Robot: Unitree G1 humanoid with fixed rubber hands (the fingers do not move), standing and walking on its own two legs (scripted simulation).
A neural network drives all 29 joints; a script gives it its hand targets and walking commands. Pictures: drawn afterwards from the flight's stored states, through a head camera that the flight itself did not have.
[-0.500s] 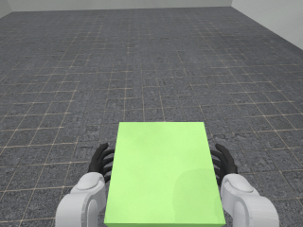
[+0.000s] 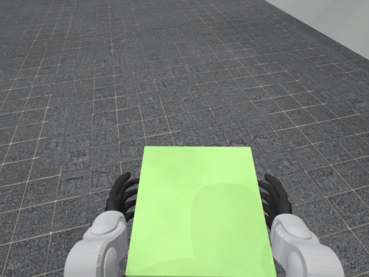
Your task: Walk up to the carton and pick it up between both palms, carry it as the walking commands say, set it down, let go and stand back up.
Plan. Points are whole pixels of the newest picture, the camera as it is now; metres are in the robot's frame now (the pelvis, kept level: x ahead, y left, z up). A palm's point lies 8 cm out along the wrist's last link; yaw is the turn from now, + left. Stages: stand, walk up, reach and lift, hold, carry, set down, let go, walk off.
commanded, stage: carry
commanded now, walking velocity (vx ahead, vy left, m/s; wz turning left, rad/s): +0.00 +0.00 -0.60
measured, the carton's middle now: (196, 223) +0.25 +0.00 +0.03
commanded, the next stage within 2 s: none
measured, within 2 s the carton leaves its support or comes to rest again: neither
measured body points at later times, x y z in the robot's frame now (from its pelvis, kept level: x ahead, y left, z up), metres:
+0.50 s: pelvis -0.04 +0.00 +0.01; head -0.02 +0.01 +0.46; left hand +0.24 +0.08 +0.10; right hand +0.16 -0.21 +0.11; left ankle -0.05 +0.10 -0.72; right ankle +0.04 -0.09 -0.71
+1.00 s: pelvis -0.08 -0.05 +0.00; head -0.07 -0.08 +0.45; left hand +0.20 -0.10 +0.07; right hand +0.01 -0.32 +0.07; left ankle -0.04 +0.09 -0.65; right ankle -0.11 -0.14 -0.72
